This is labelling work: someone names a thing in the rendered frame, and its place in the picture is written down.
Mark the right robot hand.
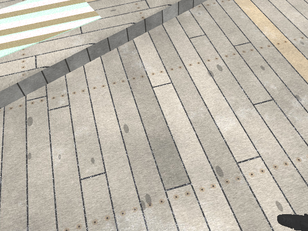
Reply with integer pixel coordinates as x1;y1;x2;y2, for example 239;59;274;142
277;214;308;231

